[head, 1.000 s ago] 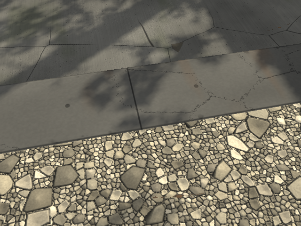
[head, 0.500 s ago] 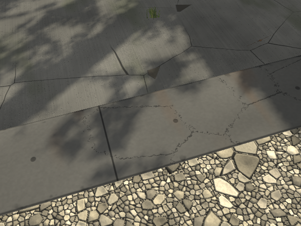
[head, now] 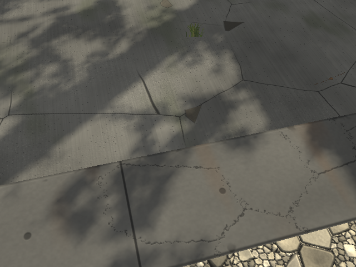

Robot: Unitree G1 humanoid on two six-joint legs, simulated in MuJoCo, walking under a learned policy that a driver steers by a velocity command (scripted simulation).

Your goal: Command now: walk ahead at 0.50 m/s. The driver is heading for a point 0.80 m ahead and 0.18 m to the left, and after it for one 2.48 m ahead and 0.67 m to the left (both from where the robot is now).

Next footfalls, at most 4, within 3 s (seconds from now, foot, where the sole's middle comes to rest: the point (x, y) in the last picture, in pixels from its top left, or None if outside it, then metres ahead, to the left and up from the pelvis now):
0.46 right None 0.43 -0.15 -0.76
1.04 left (148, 204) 0.70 0.16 -0.76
1.42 right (179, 159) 0.92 0.04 -0.76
1.72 left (102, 164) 0.91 0.38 -0.82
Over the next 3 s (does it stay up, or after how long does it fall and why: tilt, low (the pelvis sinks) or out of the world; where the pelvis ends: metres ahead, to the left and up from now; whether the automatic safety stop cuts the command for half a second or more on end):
stays up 1.53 0.49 -0.13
